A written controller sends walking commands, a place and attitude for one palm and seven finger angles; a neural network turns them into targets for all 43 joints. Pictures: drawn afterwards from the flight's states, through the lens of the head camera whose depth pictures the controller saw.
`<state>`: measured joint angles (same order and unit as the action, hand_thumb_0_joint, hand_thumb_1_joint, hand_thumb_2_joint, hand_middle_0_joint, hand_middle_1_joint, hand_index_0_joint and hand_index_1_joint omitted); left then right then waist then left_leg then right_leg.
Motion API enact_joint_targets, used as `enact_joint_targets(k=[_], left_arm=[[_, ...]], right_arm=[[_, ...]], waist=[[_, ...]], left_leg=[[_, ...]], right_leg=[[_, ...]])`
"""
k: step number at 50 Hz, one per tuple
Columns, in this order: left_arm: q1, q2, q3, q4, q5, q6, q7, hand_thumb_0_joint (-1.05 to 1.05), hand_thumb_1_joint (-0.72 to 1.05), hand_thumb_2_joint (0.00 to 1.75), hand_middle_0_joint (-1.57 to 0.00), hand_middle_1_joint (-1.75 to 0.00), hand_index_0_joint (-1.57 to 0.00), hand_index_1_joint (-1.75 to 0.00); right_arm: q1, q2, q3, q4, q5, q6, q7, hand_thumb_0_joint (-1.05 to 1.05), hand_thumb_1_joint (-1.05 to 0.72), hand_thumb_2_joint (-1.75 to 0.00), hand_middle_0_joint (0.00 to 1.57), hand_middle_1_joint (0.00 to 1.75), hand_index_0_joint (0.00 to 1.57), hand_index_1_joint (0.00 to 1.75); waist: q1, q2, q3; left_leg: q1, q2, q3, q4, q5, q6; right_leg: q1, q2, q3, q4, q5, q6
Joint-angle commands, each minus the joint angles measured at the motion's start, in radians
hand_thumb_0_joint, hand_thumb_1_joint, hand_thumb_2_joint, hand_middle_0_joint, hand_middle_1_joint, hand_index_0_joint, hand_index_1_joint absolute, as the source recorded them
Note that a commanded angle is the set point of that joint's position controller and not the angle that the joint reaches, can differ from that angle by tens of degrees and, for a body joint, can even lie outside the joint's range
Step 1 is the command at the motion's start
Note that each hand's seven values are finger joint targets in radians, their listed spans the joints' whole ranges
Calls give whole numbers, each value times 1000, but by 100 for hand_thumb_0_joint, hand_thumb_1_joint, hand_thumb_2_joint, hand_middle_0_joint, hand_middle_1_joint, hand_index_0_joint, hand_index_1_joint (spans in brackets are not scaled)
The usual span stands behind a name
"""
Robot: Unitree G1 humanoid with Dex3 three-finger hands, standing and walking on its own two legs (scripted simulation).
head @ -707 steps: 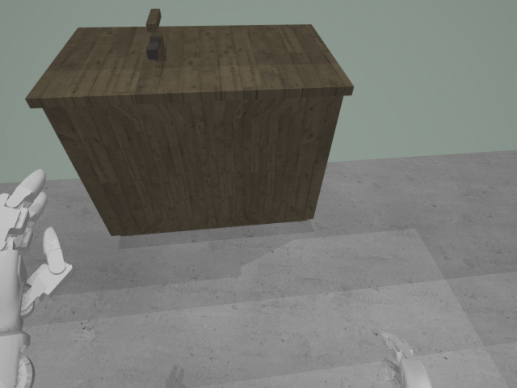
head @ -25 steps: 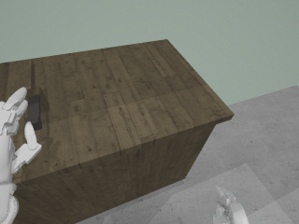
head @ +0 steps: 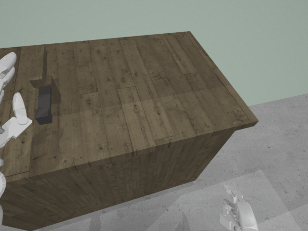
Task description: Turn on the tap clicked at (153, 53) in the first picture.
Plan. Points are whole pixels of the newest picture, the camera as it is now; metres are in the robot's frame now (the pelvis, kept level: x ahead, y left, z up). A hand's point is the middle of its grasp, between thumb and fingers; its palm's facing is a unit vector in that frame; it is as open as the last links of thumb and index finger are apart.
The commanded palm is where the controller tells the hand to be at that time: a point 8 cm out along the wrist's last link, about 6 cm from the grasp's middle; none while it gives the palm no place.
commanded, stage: come to a stop and stand still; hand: left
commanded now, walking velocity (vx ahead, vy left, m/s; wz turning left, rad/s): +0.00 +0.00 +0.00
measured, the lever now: (44, 116) +0.32 +0.33 +0.09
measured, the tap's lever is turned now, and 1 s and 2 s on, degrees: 0 0 0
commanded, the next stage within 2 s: look again from close up in 0.86 s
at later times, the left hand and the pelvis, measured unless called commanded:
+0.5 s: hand (45, 145) +0.21 +0.24 +0.16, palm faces +0.37 -0.86 -0.36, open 7.4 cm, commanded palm +0.16 +0.27 +0.18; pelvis -0.01 +0.00 +0.00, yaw -2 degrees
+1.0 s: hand (45, 136) +0.23 +0.25 +0.15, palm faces +0.35 -0.86 -0.38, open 7.4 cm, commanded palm +0.17 +0.28 +0.18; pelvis +0.00 +0.01 +0.00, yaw -2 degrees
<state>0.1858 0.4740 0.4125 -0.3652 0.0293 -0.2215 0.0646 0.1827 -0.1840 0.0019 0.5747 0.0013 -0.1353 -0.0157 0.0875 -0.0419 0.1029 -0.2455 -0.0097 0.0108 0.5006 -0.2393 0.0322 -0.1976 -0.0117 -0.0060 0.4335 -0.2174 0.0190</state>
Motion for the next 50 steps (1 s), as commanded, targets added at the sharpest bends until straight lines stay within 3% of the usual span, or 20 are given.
enact_joint_targets(k=[1, 2, 3, 5, 7, 8, 9, 12, 13, 15, 19, 21, 27, 28, 30, 33, 34, 38, 48, 50], left_arm=[[-22, 22, 2, -165, -57, -54, 3, 0, 90, 90, -20, -30, -20, -30], [88, -21, -35, -226, -64, -42, -3, 0, 90, 90, -20, -30, -20, -30], [177, -54, -51, -242, -72, -32, -4, 0, 90, 90, -20, -30, -20, -30], [236, 25, 10, -296, -67, -14, 8, 0, 90, 90, -20, -30, -20, -30], [234, 88, 95, -239, -75, -6, 27, 0, 90, 90, -20, -30, -20, -30], [222, 151, 167, -247, -75, -9, 45, 0, 90, 90, -20, -30, -20, -30], [222, 115, 150, -212, -86, -16, 43, 0, 90, 90, -20, -30, -20, -30], [132, 115, 138, -248, -87, -42, 41, 0, 90, 90, -20, -30, -20, -30], [80, 150, 152, -299, -80, -47, 45, 0, 90, 90, -20, -30, -20, -30], [78, 91, 87, -272, -77, -51, 41, 0, 90, 90, -20, -30, -20, -30], [68, 51, 26, -265, -62, -59, 42, 0, 90, 90, -20, -30, -20, -30], [76, 33, 4, -243, -56, -61, 44, 0, 90, 90, -20, -30, -20, -30], [103, 47, 26, -213, -51, -68, 45, 0, 90, 90, -20, -30, -20, -30], [103, 77, 51, -233, -49, -69, 45, 0, 90, 90, -20, -30, -20, -30], [104, 52, 33, -258, -55, -72, 42, 0, 90, 90, -20, -30, -20, -30], [140, 81, 64, -270, -59, -66, 42, 0, 90, 90, -20, -30, -20, -30], [136, 50, 40, -263, -62, -64, 39, 0, 90, 90, -20, -30, -20, -30], [124, 63, 46, -300, -60, -57, 41, 0, 90, 90, -20, -30, -20, -30], [121, 66, 48, -302, -58, -34, 49, 0, 90, 90, -20, -30, -20, -30], [122, 39, 22, -303, -62, -33, 47, 0, 90, 90, -20, -30, -20, -30]], right_arm=[[-23, -139, -74, -155, 18, -56, 53, 0, -90, -90, 20, 30, 20, 30], [-27, -137, -70, -171, 25, -51, 70, 0, -90, -90, 20, 30, 20, 30], [-31, -130, -65, -180, 34, -49, 84, 0, -90, -90, 20, 30, 20, 30], [-48, -147, -57, -202, 37, -30, 78, 0, -90, -90, 20, 30, 20, 30], [-74, -142, -51, -200, 34, -16, 42, 0, -90, -90, 20, 30, 20, 30], [-78, -149, -51, -196, 36, -6, 24, 0, -90, -90, 20, 30, 20, 30], [-84, -134, -42, -197, 30, 0, 11, 0, -90, -90, 20, 30, 20, 30], [-93, -130, -33, -192, 24, -8, -16, 0, -90, -90, 20, 30, 20, 30], [-106, -133, -31, -193, 23, -12, -22, 0, -90, -90, 20, 30, 20, 30], [-90, -131, -28, -185, 20, -29, -23, 0, -90, -90, 20, 30, 20, 30], [-79, -140, -32, -160, 13, -56, -24, 0, -90, -90, 20, 30, 20, 30], [-71, -144, -34, -153, 13, -63, -23, 0, -90, -90, 20, 30, 20, 30], [-68, -145, -35, -153, 17, -56, -20, 0, -90, -90, 20, 30, 20, 30], [-79, -146, -34, -155, 18, -54, -20, 0, -90, -90, 20, 30, 20, 30], [-71, -141, -33, -165, 18, -52, -16, 0, -90, -90, 20, 30, 20, 30], [-77, -138, -29, -167, 16, -52, -13, 0, -90, -90, 20, 30, 20, 30], [-69, -138, -29, -164, 14, -48, -12, 0, -90, -90, 20, 30, 20, 30], [-73, -140, -31, -160, 16, -47, -10, 0, -90, -90, 20, 30, 20, 30], [-84, -134, -29, -163, 17, -23, -10, 0, -90, -90, 20, 30, 20, 30], [-77, -135, -31, -165, 17, -20, -9, 0, -90, -90, 20, 30, 20, 30]], waist=[[-48, 357, -320], [-47, 325, -305], [-44, 244, -311], [-48, 51, -271], [-56, -138, -220], [-60, -105, -222], [-61, -83, -206], [-66, 70, -166], [-64, 110, -166], [-62, 119, -157], [-61, 52, -162], [-60, 70, -138], [-56, 93, -134], [-55, 117, -145], [-55, 122, -160], [-51, 100, -185], [-55, 84, -185], [-55, 129, -217], [-55, 106, -202], [-58, 103, -199]], left_leg=[[271, 135, -54, -36, 534, -4], [219, 143, -57, -45, 501, 8], [223, 141, -62, -48, 521, 8], [96, 139, -43, -42, 415, -5], [23, 93, -17, -54, 155, -26], [36, 80, -6, -67, 118, -28], [30, 76, -9, -79, 67, -22], [12, 68, -15, -102, -34, -9], [27, 71, -14, -103, -29, -5], [23, 60, -12, -102, -79, -3], [78, 53, -13, -100, -99, -2], [59, 56, -19, -124, -132, -3], [9, 72, -44, -177, -110, -4], [25, 75, -40, -178, -71, -5], [22, 81, -49, -182, -26, -6], [59, 75, -35, -156, 75, -10], [60, 77, -37, -153, 102, -12], [112, 78, -29, -132, 226, -19], [100, 81, -34, -140, 173, -19], [91, 82, -39, -142, 166, -19]], right_leg=[[-68, -19, 17, 136, 76, -54], [-39, -17, 10, 123, 69, -47], [-25, -7, -15, 116, 87, -44], [61, -17, -15, 50, 190, -31], [65, -44, 30, -21, 188, -33], [46, -52, 42, -14, 169, -42], [26, -58, 44, -32, 112, -41], [4, -59, 87, -70, 20, -47], [-1, -59, 91, -69, 26, -49], [-6, -57, 99, -102, -29, -51], [-56, -54, 103, -149, -116, -50], [-62, -40, 94, -151, -134, -45], [1, -15, 51, -110, -43, -35], [7, -13, 41, -96, -7, -34], [40, -9, 25, -71, 45, -31], [50, -16, 24, -69, 125, -31], [52, -14, 18, -65, 140, -30], [58, -15, 14, -39, 210, -29], [69, -19, 15, -58, 199, -29], [76, -19, 15, -58, 194, -30]])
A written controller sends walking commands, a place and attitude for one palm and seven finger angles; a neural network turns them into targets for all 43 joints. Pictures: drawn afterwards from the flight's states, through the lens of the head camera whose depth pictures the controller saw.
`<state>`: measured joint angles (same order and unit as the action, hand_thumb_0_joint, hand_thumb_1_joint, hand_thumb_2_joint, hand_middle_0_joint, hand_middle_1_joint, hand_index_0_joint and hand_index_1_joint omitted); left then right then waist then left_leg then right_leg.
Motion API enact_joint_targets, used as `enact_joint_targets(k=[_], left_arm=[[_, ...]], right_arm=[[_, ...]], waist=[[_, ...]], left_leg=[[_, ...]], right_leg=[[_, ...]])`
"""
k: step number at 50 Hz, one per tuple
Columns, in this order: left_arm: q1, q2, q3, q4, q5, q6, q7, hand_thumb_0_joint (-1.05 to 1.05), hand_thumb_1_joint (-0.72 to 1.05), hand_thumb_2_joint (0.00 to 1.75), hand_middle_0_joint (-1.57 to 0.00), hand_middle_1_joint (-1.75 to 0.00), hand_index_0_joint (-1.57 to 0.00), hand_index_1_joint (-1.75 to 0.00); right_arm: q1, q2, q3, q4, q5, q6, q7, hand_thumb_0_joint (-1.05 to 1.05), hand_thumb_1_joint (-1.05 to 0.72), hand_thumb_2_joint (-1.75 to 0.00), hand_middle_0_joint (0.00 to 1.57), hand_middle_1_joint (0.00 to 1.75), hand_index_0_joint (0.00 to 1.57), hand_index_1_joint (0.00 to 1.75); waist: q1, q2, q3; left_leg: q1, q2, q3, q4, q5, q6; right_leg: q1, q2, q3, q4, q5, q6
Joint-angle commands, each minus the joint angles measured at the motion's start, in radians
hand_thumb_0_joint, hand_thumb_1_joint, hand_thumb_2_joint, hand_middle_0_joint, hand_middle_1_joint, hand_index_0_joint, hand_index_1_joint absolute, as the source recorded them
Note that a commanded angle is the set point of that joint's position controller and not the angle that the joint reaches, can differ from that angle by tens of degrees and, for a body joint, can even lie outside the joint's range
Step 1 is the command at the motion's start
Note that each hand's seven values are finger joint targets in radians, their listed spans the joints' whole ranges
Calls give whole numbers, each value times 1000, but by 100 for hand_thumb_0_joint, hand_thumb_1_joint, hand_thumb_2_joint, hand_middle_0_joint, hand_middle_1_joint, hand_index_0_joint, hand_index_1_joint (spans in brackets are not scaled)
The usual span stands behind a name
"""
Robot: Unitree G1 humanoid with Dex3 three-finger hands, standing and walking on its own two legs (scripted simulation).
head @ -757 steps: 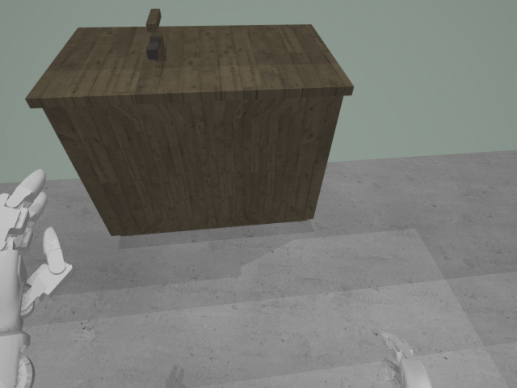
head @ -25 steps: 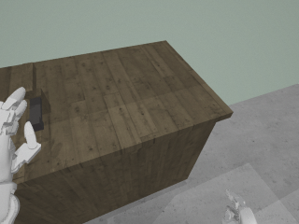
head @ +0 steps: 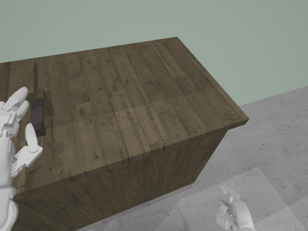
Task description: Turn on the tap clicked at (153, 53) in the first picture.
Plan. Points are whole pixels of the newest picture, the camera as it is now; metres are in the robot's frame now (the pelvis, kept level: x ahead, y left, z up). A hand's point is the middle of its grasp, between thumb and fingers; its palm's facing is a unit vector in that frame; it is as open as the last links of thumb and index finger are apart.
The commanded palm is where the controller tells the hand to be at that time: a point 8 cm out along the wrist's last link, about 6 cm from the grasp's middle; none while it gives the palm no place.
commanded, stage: look again from close up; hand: left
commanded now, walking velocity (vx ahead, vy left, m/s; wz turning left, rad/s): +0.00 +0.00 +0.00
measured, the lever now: (37, 129) +0.30 +0.33 +0.08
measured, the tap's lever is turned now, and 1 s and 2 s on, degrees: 0 0 0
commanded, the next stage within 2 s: turn the palm inward beside the body in 0.26 s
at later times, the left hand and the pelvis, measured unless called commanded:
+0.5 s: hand (28, 124) +0.25 +0.27 +0.19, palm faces +0.42 -0.84 -0.35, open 7.4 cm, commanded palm +0.16 +0.27 +0.17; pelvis +0.00 -0.01 +0.00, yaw +0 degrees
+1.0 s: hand (63, 160) +0.21 +0.20 +0.15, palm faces +0.47 -0.82 -0.33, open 7.4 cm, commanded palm +0.14 +0.25 +0.16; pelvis -0.01 -0.08 -0.02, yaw +2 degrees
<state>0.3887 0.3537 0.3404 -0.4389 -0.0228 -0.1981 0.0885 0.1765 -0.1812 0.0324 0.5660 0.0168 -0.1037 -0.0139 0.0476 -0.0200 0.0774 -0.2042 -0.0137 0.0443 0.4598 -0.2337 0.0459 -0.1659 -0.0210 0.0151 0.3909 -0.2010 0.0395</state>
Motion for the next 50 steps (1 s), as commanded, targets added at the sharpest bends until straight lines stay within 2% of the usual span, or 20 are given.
enact_joint_targets(k=[1, 10, 17, 18, 19, 20, 21, 22, 23, 24, 27, 28, 32, 33, 35, 38, 43, 46, 48, 50], left_arm=[[-78, 167, 101, -229, -10, -58, 25, 0, 90, 90, -20, -30, -20, -30], [-40, 171, 111, -241, -13, -52, 33, 0, 90, 90, -20, -30, -20, -30], [-35, 170, 109, -216, -14, -51, 35, 0, 90, 90, -20, -30, -20, -30], [-959, 963, 388, -578, 16, -214, 65, 0, 90, 90, -20, -30, -20, -30], [-572, 420, 316, 84, 118, -5, -15, 0, 90, 90, -20, -30, -20, -30], [-383, 185, 99, 50, -24, 69, -57, 0, 90, 90, -20, -30, -20, -30], [-350, 182, 142, -94, -78, 111, -99, 0, 90, 90, -20, -30, -20, -30], [-244, 142, 97, -73, -115, 166, -129, 0, 90, 90, -20, -30, -20, -30], [-104, 4, -2, -23, -138, 214, -149, 0, 90, 90, -20, -30, -20, -30], [-87, 74, 22, -89, -115, 235, -151, 0, 90, 90, -20, -30, -20, -30], [-84, 161, 82, -112, -41, 234, -91, 0, 90, 90, -20, -30, -20, -30], [-91, 270, 182, -172, -32, 208, -56, 0, 90, 90, -20, -30, -20, -30], [-202, 247, 213, -226, -71, 50, 40, 0, 90, 90, -20, -30, -20, -30], [-269, 307, 254, -236, -65, 23, 65, 0, 90, 90, -20, -30, -20, -30], [-270, 227, 182, -120, -66, 11, 74, 0, 90, 90, -20, -30, -20, -30], [-355, 227, 121, -31, -64, 54, 35, 0, 90, 90, -20, -30, -20, -30], [-401, 239, 69, -15, -81, 155, -24, 0, 90, 90, -20, -30, -20, -30], [-312, 255, 130, -44, -106, 155, -14, 0, 90, 90, -20, -30, -20, -30], [-224, 289, 207, -67, -120, 142, 5, 0, 90, 90, -20, -30, -20, -30], [-148, 242, 205, -99, -143, 124, 15, 0, 90, 90, -20, -30, -20, -30]], right_arm=[[-72, -137, -62, -155, 0, -50, -11, 0, -90, -90, 20, 30, 20, 30], [-69, -139, -68, -155, 3, -41, -16, 0, -90, -90, 20, 30, 20, 30], [-66, -142, -71, -152, 4, -37, -19, 0, -90, -90, 20, 30, 20, 30], [126, -175, 95, -257, 46, -46, -89, 0, -90, -90, 20, 30, 20, 30], [-10, -129, -78, -94, -85, -83, -47, 0, -90, -90, 20, 30, 20, 30], [1, -145, -68, -113, -37, -96, 7, 0, -90, -90, 20, 30, 20, 30], [-8, -206, -92, -95, -41, -114, 10, 0, -90, -90, 20, 30, 20, 30], [-47, -193, -86, -87, -22, -120, 5, 0, -90, -90, 20, 30, 20, 30], [-89, -169, -61, -92, -3, -121, 18, 0, -90, -90, 20, 30, 20, 30], [-105, -201, -61, -87, 0, -120, 23, 0, -90, -90, 20, 30, 20, 30], [-160, -192, -47, -111, -4, -94, 14, 0, -90, -90, 20, 30, 20, 30], [-180, -196, -47, -118, -2, -85, 3, 0, -90, -90, 20, 30, 20, 30], [-188, -145, -40, -106, -19, -101, -26, 0, -90, -90, 20, 30, 20, 30], [-179, -145, -38, -93, -15, -103, -33, 0, -90, -90, 20, 30, 20, 30], [-164, -138, -38, -69, -14, -115, -39, 0, -90, -90, 20, 30, 20, 30], [-172, -155, -31, -51, -3, -117, -59, 0, -90, -90, 20, 30, 20, 30], [-205, -159, -33, -51, 10, -129, -97, 0, -90, -90, 20, 30, 20, 30], [-197, -154, -42, -52, 6, -135, -99, 0, -90, -90, 20, 30, 20, 30], [-197, -149, -45, -50, 8, -134, -93, 0, -90, -90, 20, 30, 20, 30], [-166, -147, -49, -58, 8, -138, -88, 0, -90, -90, 20, 30, 20, 30]], waist=[[-17, 90, -176], [-19, 91, -199], [-19, 80, -164], [-81, 276, -106], [42, 219, -305], [-14, 210, -348], [28, 150, -456], [51, 145, -426], [49, 140, -331], [63, 115, -266], [33, 21, -122], [43, 38, -160], [26, 74, -199], [21, 106, -204], [-1, 115, -155], [-22, 100, -122], [3, 51, -118], [32, 6, -139], [57, 22, -177], [53, -10, -208]], left_leg=[[46, 86, -69, -101, 146, -30], [70, 90, -69, -80, 219, -27], [39, 91, -77, -99, 131, -24], [-154, 64, -94, -63, 90, -19], [145, 61, -79, -52, 482, -78], [271, 76, -89, -23, 796, -146], [356, 87, -89, 14, 853, -133], [344, 78, -68, 18, 810, -114], [293, 80, -66, 1, 748, -119], [198, 77, -61, -7, 601, -97], [-1, 45, -64, -50, 170, -57], [-10, 37, -52, -50, 105, -49], [-40, 10, -43, 2, -84, -43], [-49, 9, -41, 8, -125, -42], [-70, 2, -37, 39, -177, -38], [-90, -15, -27, 80, -223, -27], [-110, -8, -34, 132, -160, -29], [-151, 16, -65, 142, -119, -39], [-157, 23, -68, 152, -75, -44], [-151, 22, -61, 155, 5, -38]], right_leg=[[45, -13, -4, -21, 175, -51], [57, -22, -1, -13, 222, -54], [49, -23, 3, -26, 169, -55], [15, 32, -7, 73, -84, 11], [41, 43, -65, 113, 126, -101], [-70, 72, -114, 95, 175, -85], [-73, 66, -98, 115, 197, -62], [-65, 54, -99, 105, 190, -62], [-84, 60, -116, 107, 159, -57], [-79, 44, -127, 99, 175, -57], [-94, 42, -143, 101, 71, -64], [-81, 47, -131, 106, 33, -64], [-153, 40, -96, 110, -134, -54], [-167, 38, -82, 105, -171, -51], [-200, 25, -64, 88, -224, -49], [-230, -1, -19, 43, -328, -40], [-200, -49, 83, -27, -456, -39], [-141, -83, 125, -18, -404, -32], [-97, -95, 135, 0, -294, -22], [-70, -85, 97, 50, -90, -16]])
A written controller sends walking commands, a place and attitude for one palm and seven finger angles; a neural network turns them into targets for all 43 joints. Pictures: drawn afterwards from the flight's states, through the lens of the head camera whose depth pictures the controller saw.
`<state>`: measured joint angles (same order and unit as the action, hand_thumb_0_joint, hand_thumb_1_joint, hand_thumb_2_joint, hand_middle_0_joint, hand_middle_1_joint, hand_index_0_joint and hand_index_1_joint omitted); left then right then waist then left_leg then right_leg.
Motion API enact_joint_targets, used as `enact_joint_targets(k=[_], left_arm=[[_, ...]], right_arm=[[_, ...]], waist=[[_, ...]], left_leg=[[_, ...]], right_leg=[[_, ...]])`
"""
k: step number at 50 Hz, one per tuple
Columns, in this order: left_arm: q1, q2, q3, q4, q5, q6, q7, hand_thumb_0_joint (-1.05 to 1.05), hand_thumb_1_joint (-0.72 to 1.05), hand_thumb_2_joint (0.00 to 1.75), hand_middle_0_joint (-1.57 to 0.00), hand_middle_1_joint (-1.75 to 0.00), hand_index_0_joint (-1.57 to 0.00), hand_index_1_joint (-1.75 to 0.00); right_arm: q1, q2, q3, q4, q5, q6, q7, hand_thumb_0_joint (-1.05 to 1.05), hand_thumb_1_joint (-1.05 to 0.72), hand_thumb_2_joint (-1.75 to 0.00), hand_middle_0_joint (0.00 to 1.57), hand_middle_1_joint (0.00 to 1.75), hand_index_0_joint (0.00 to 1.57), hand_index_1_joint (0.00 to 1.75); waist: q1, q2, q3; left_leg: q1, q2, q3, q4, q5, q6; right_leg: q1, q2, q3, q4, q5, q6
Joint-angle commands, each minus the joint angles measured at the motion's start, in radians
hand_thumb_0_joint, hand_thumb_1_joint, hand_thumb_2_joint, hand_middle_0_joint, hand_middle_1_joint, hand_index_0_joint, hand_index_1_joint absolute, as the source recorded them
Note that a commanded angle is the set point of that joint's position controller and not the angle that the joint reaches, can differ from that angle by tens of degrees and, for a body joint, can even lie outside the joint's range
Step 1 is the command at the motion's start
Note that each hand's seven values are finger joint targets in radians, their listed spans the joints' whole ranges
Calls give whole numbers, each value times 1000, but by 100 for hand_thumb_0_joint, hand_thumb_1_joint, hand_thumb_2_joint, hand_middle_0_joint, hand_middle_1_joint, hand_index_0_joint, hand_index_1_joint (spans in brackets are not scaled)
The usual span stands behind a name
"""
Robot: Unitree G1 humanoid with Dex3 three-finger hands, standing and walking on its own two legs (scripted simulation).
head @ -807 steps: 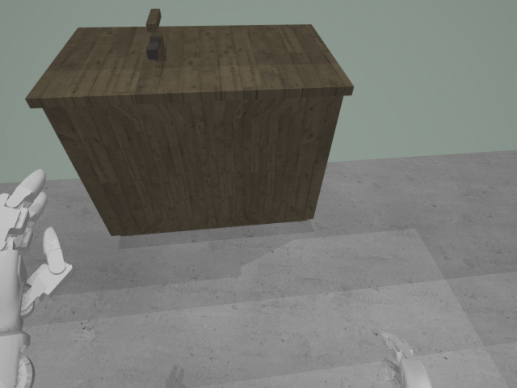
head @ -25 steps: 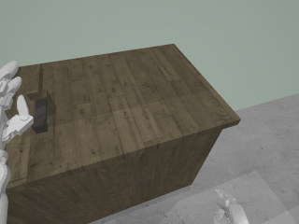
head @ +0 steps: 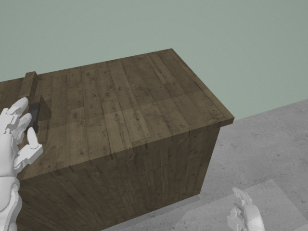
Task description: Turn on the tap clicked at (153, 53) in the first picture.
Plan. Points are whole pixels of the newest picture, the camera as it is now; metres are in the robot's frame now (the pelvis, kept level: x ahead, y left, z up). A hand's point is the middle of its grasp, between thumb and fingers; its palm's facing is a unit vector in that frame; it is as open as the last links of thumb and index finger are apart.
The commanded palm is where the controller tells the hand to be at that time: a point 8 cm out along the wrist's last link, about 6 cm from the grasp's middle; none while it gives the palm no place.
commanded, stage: turn the palm inward beside the body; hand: left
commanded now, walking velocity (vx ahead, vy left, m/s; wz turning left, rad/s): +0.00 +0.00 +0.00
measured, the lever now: (30, 127) +0.32 +0.39 +0.10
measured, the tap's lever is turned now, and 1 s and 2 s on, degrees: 0 0 0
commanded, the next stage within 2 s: reach beside the lever's end, fingers flat in 1.56 s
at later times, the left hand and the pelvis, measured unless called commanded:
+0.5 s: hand (34, 155) +0.21 +0.28 +0.16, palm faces +0.50 -0.84 -0.20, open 7.4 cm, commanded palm +0.16 +0.31 +0.17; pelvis +0.02 +0.02 +0.00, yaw +0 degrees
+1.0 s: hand (31, 165) +0.19 +0.28 +0.15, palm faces +0.55 -0.83 -0.12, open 7.4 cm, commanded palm +0.13 +0.31 +0.17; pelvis +0.01 +0.03 +0.00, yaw +1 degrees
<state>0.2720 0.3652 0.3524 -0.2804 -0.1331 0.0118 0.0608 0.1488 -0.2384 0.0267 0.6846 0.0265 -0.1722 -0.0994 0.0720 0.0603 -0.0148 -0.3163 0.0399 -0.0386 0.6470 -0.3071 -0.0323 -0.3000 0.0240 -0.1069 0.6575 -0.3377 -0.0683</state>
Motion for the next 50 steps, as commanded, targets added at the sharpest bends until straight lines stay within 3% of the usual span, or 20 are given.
enact_joint_targets(k=[1, 3, 4, 6, 9, 11, 14, 17, 18, 20, 24, 26, 29, 32, 34, 42, 44, 47, 49, 50], left_arm=[[-10, 218, 194, -280, -40, -94, 45, 0, 90, 90, -20, -30, -20, -30], [66, 218, 226, -281, -49, -98, 50, 0, 90, 90, -20, -30, -20, -30], [76, 173, 190, -293, -59, -99, 46, 0, 90, 90, -20, -30, -20, -30], [100, 156, 183, -290, -73, -95, 34, 0, 90, 90, -20, -30, -20, -30], [76, 127, 145, -309, -69, -95, 32, 0, 90, 90, -20, -30, -20, -30], [57, 123, 131, -319, -72, -104, 29, 0, 90, 90, -20, -30, -20, -30], [39, 114, 109, -367, -52, -118, 45, 0, 90, 90, -20, -30, -20, -30], [73, 97, 88, -384, -51, -122, 57, 0, 90, 90, -20, -30, -20, -30], [84, 110, 107, -380, -45, -114, 67, 0, 90, 90, -20, -30, -20, -30], [92, 79, 82, -376, -52, -96, 77, 0, 90, 90, -20, -30, -20, -30], [90, 44, 44, -404, -40, -46, 103, 0, 90, 90, -20, -30, -20, -30], [83, 33, 33, -401, -49, -24, 110, 0, 90, 90, -20, -30, -20, -30], [65, 19, 8, -426, -36, 4, 124, 0, 90, 90, -20, -30, -20, -30], [43, 11, -11, -422, -37, 27, 133, 0, 90, 90, -20, -30, -20, -30], [28, -2, -26, -440, -28, 37, 144, 0, 90, 90, -20, -30, -20, -30], [69, -18, -34, -466, -41, 59, 170, 0, 90, 90, -20, -30, -20, -30], [65, -34, -55, -498, -30, 59, 178, 0, 90, 90, -20, -30, -20, -30], [98, -43, -56, -495, -42, 64, 187, 0, 90, 90, -20, -30, -20, -30], [85, -55, -70, -504, -36, 74, 193, 0, 90, 90, -20, -30, -20, -30], [87, -46, -58, -503, -40, 77, 197, 0, 90, 90, -20, -30, -20, -30]], right_arm=[[-128, -93, -46, -177, -3, -72, 0, 0, -90, -90, 20, 30, 20, 30], [-99, -100, -49, -175, -4, -78, 3, 0, -90, -90, 20, 30, 20, 30], [-85, -99, -52, -179, -2, -81, 3, 0, -90, -90, 20, 30, 20, 30], [-68, -107, -57, -179, 0, -88, 2, 0, -90, -90, 20, 30, 20, 30], [-64, -106, -57, -181, 2, -102, -5, 0, -90, -90, 20, 30, 20, 30], [-57, -111, -58, -177, 1, -113, -10, 0, -90, -90, 20, 30, 20, 30], [-65, -103, -56, -180, 0, -132, -14, 0, -90, -90, 20, 30, 20, 30], [-66, -105, -52, -181, -4, -143, -13, 0, -90, -90, 20, 30, 20, 30], [-79, -102, -47, -181, -1, -142, -13, 0, -90, -90, 20, 30, 20, 30], [-77, -99, -45, -185, 0, -141, -10, 0, -90, -90, 20, 30, 20, 30], [-95, -89, -33, -194, 1, -131, -9, 0, -90, -90, 20, 30, 20, 30], [-107, -93, -31, -197, 2, -127, -11, 0, -90, -90, 20, 30, 20, 30], [-120, -86, -20, -203, 0, -118, -13, 0, -90, -90, 20, 30, 20, 30], [-132, -90, -14, -203, -2, -116, -18, 0, -90, -90, 20, 30, 20, 30], [-147, -80, -6, -206, 0, -112, -21, 0, -90, -90, 20, 30, 20, 30], [-163, -81, -2, -203, -7, -111, -21, 0, -90, -90, 20, 30, 20, 30], [-166, -77, 0, -206, -5, -109, -18, 0, -90, -90, 20, 30, 20, 30], [-160, -82, -3, -208, -10, -112, -16, 0, -90, -90, 20, 30, 20, 30], [-164, -78, 0, -205, -6, -108, -17, 0, -90, -90, 20, 30, 20, 30], [-159, -81, -3, -205, -7, -109, -17, 0, -90, -90, 20, 30, 20, 30]], waist=[[28, -72, -142], [33, -70, -182], [20, -89, -181], [15, -87, -175], [6, -68, -142], [-1, -91, -143], [6, -22, -157], [11, -46, -174], [20, -27, -165], [18, -43, -142], [22, 8, -122], [17, -44, -105], [19, -1, -97], [13, -42, -72], [15, 0, -72], [20, -22, -85], [21, 27, -95], [20, -24, -93], [19, 10, -78], [20, -7, -88]], left_leg=[[-21, -35, 27, -31, 132, 44], [5, -41, 45, -32, 211, 52], [13, -43, 51, -34, 240, 55], [18, -45, 57, -30, 254, 57], [30, -47, 57, -32, 256, 62], [27, -50, 52, -33, 236, 65], [53, -53, 53, -36, 251, 66], [54, -51, 42, -44, 259, 65], [51, -50, 42, -49, 257, 64], [39, -47, 33, -61, 237, 60], [48, -42, 24, -83, 227, 52], [40, -39, 14, -92, 185, 53], [46, -40, 6, -109, 153, 49], [34, -37, -8, -126, 79, 50], [40, -42, -9, -137, 34, 48], [39, -42, -12, -133, 32, 48], [47, -42, -12, -134, 52, 42], [48, -38, -17, -129, 82, 44], [49, -38, -16, -131, 84, 41], [51, -36, -19, -130, 88, 41]], right_leg=[[76, -122, 196, -183, 173, 91], [99, -102, 147, -137, 363, 98], [97, -96, 121, -119, 434, 100], [89, -92, 109, -111, 483, 104], [51, -84, 94, -113, 441, 95], [36, -80, 89, -117, 386, 94], [24, -72, 77, -110, 342, 77], [29, -65, 58, -99, 325, 69], [26, -63, 53, -99, 312, 66], [22, -61, 44, -103, 283, 63], [11, -56, 29, -105, 236, 53], [2, -52, 28, -121, 187, 57], [-6, -50, 27, -126, 140, 51], [-17, -48, 25, -139, 70, 54], [-23, -47, 29, -143, 36, 51], [0, -48, 27, -151, 35, 51], [0, -48, 25, -138, 52, 45], [9, -47, 20, -140, 77, 46], [3, -47, 21, -139, 78, 44], [8, -47, 21, -140, 82, 44]])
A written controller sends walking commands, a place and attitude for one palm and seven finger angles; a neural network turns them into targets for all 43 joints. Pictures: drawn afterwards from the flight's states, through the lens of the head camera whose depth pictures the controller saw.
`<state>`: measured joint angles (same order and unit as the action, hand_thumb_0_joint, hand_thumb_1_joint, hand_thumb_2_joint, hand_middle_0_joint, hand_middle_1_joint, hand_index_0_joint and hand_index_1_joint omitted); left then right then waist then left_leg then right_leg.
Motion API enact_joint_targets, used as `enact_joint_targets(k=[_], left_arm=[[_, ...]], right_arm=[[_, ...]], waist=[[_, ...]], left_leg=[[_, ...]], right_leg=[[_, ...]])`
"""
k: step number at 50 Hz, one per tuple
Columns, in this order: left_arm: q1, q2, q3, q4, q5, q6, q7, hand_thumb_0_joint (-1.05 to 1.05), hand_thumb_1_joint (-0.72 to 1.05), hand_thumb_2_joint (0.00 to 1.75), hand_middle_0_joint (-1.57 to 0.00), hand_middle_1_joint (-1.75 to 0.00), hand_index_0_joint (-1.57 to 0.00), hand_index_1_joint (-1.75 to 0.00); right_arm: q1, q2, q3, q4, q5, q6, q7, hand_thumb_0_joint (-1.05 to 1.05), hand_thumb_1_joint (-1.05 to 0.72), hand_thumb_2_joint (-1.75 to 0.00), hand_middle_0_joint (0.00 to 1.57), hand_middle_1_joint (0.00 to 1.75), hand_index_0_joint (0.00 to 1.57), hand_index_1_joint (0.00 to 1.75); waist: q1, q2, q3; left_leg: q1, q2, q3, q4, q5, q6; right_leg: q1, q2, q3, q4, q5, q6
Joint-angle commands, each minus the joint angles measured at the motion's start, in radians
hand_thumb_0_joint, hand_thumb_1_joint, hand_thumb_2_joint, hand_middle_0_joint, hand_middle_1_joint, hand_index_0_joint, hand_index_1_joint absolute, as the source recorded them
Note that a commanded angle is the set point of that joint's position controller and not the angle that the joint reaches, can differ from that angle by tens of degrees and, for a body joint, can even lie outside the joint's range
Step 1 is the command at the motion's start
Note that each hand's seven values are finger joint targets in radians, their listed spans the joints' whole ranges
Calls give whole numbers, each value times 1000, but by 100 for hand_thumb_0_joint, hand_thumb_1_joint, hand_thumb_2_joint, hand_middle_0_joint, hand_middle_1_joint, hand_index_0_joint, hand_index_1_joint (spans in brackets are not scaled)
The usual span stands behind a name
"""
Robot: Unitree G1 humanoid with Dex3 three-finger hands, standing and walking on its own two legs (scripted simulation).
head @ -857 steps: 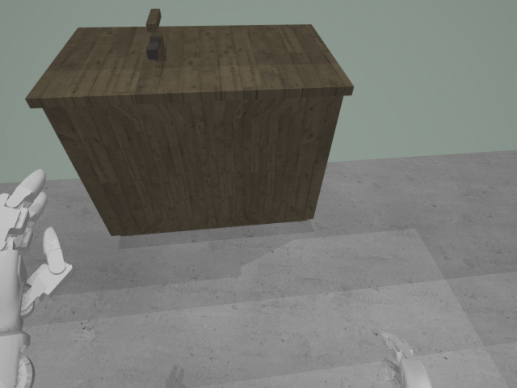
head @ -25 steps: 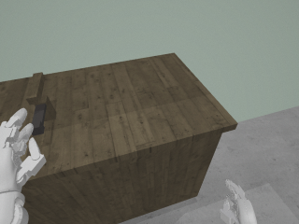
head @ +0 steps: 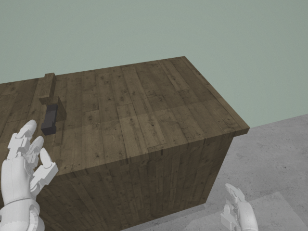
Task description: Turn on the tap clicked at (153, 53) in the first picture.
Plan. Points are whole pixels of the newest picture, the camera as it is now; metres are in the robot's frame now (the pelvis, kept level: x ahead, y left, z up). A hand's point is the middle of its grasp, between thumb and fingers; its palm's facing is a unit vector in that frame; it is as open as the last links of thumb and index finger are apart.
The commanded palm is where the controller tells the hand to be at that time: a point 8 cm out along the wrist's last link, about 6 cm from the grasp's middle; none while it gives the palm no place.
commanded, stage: turn the palm inward beside the body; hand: left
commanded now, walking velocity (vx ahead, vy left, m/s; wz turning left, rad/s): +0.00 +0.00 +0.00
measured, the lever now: (48, 128) +0.32 +0.35 +0.10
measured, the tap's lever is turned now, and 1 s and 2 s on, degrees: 0 0 0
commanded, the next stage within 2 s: reach beside the lever's end, fingers flat in 0.56 s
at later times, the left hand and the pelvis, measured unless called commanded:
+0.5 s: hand (65, 162) +0.20 +0.22 +0.15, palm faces +0.56 -0.82 -0.10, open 7.4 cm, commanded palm +0.14 +0.25 +0.16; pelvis +0.01 -0.02 +0.00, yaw +1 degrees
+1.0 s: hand (56, 157) +0.21 +0.25 +0.15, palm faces +0.60 -0.79 -0.11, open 7.4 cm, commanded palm +0.16 +0.28 +0.15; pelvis +0.01 -0.03 +0.00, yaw +0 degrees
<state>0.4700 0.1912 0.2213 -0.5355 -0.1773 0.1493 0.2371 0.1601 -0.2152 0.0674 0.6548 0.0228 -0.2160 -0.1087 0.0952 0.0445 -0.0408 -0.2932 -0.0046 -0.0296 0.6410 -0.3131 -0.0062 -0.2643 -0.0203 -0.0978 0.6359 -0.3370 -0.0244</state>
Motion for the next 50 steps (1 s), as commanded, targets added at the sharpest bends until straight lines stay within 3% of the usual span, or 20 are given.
enact_joint_targets(k=[1, 2, 5, 7, 9, 12, 13, 17, 19, 22, 28, 32, 33, 36, 38, 39, 44, 47, 48, 50], left_arm=[[-113, 131, 73, -247, 2, -55, 23, 0, 90, 90, -20, -30, -20, -30], [-109, 128, 80, -234, -5, -48, 24, 0, 90, 90, -20, -30, -20, -30], [-123, 119, 76, -242, -7, -34, 31, 0, 90, 90, -20, -30, -20, -30], [-121, 113, 74, -224, -21, -20, 27, 0, 90, 90, -20, -30, -20, -30], [-135, 115, 68, -261, -8, -17, 31, 0, 90, 90, -20, -30, -20, -30], [-113, 116, 69, -230, -14, -7, 25, 0, 90, 90, -20, -30, -20, -30], [-115, 129, 87, -234, -13, -5, 26, 0, 90, 90, -20, -30, -20, -30], [-113, 117, 78, -232, -16, -13, 25, 0, 90, 90, -20, -30, -20, -30], [-123, 117, 77, -243, -10, -16, 28, 0, 90, 90, -20, -30, -20, -30], [-117, 117, 78, -224, -19, -19, 25, 0, 90, 90, -20, -30, -20, -30], [-118, 133, 89, -244, -7, -34, 25, 0, 90, 90, -20, -30, -20, -30], [-102, 112, 76, -223, -19, -36, 21, 0, 90, 90, -20, -30, -20, -30], [-99, 125, 95, -216, -17, -35, 23, 0, 90, 90, -20, -30, -20, -30], [-125, 150, 138, -143, -33, -25, 18, 0, 90, 90, -20, -30, -20, -30], [-176, 191, 185, -133, -35, -31, 18, 0, 90, 90, -20, -30, -20, -30], [-181, 180, 174, -133, -32, -36, 15, 0, 90, 90, -20, -30, -20, -30], [-246, 182, 176, -61, -47, -78, -14, 0, 90, 90, -20, -30, -20, -30], [-241, 190, 186, -34, -54, -92, -33, 0, 90, 90, -20, -30, -20, -30], [-245, 203, 196, -37, -49, -92, -35, 0, 90, 90, -20, -30, -20, -30], [-219, 192, 193, -26, -50, -96, -38, 0, 90, 90, -20, -30, -20, -30]], right_arm=[[-172, -106, -44, -175, -4, -63, -9, 0, -90, -90, 20, 30, 20, 30], [-173, -106, -44, -173, -5, -63, -10, 0, -90, -90, 20, 30, 20, 30], [-180, -103, -43, -171, 0, -62, -11, 0, -90, -90, 20, 30, 20, 30], [-181, -106, -44, -168, 1, -61, -13, 0, -90, -90, 20, 30, 20, 30], [-187, -102, -43, -171, 1, -62, -13, 0, -90, -90, 20, 30, 20, 30], [-179, -106, -44, -169, -1, -61, -12, 0, -90, -90, 20, 30, 20, 30], [-188, -105, -43, -166, 1, -59, -13, 0, -90, -90, 20, 30, 20, 30], [-173, -104, -47, -169, -1, -59, -8, 0, -90, -90, 20, 30, 20, 30], [-178, -100, -45, -171, 0, -58, -8, 0, -90, -90, 20, 30, 20, 30], [-175, -104, -48, -170, -1, -59, -8, 0, -90, -90, 20, 30, 20, 30], [-173, -103, -50, -169, 0, -65, -8, 0, -90, -90, 20, 30, 20, 30], [-166, -104, -54, -171, -1, -64, -7, 0, -90, -90, 20, 30, 20, 30], [-165, -103, -52, -168, 0, -63, -7, 0, -90, -90, 20, 30, 20, 30], [-162, -105, -55, -156, 3, -50, -13, 0, -90, -90, 20, 30, 20, 30], [-169, -105, -59, -146, 7, -48, -19, 0, -90, -90, 20, 30, 20, 30], [-168, -103, -58, -148, 7, -47, -19, 0, -90, -90, 20, 30, 20, 30], [-163, -107, -58, -130, 8, -66, -24, 0, -90, -90, 20, 30, 20, 30], [-158, -115, -65, -130, 6, -78, -25, 0, -90, -90, 20, 30, 20, 30], [-163, -115, -62, -131, 9, -80, -23, 0, -90, -90, 20, 30, 20, 30], [-152, -115, -66, -133, 8, -83, -21, 0, -90, -90, 20, 30, 20, 30]], waist=[[-3, 0, -58], [-3, -23, -60], [-1, 9, -54], [-3, -33, -47], [0, 13, -66], [-3, -39, -51], [3, -16, -56], [-1, -37, -65], [1, 2, -65], [-3, -42, -56], [1, -5, -69], [-3, -50, -74], [1, -37, -67], [-3, -80, -40], [-3, -38, -49], [-2, -3, -61], [-18, -25, -51], [-13, -33, -76], [-7, 12, -79], [-5, -19, -83]], left_leg=[[24, 7, -27, -123, 96, 16], [24, 5, -26, -123, 94, 18], [30, 3, -23, -123, 100, 17], [25, 2, -22, -121, 86, 21], [48, 0, -18, -121, 120, 20], [45, 2, -14, -115, 131, 26], [51, 0, -11, -115, 137, 25], [55, -1, -5, -105, 169, 27], [64, -3, -2, -104, 171, 26], [57, -3, -1, -99, 162, 31], [76, -5, 6, -91, 204, 31], [69, -5, 10, -85, 207, 33], [67, -7, 9, -87, 209, 32], [43, -7, 9, -92, 182, 34], [54, -9, 14, -91, 187, 34], [60, -10, 15, -93, 194, 32], [60, -11, 10, -98, 165, 33], [59, -10, 9, -104, 174, 33], [63, -13, 8, -110, 182, 32], [60, -10, 8, -112, 195, 30]], right_leg=[[-27, -3, 12, -120, 80, 1], [-21, -4, 15, -127, 79, 4], [-16, -5, 18, -132, 84, 1], [-15, -6, 20, -146, 71, 7], [-2, -7, 21, -142, 100, 1], [0, -7, 26, -155, 115, 8], [7, -6, 28, -159, 116, 6], [18, -10, 31, -157, 163, 9], [14, -10, 34, -158, 163, 7], [16, -12, 41, -170, 163, 13], [32, -14, 43, -164, 219, 10], [34, -16, 47, -165, 245, 18], [41, -16, 47, -166, 244, 16], [33, -15, 60, -185, 217, 23], [40, -17, 69, -192, 214, 21], [41, -18, 68, -184, 219, 18], [18, -14, 70, -191, 186, 21], [35, -15, 68, -183, 204, 20], [39, -15, 63, -177, 212, 15], [43, -12, 56, -169, 233, 14]])
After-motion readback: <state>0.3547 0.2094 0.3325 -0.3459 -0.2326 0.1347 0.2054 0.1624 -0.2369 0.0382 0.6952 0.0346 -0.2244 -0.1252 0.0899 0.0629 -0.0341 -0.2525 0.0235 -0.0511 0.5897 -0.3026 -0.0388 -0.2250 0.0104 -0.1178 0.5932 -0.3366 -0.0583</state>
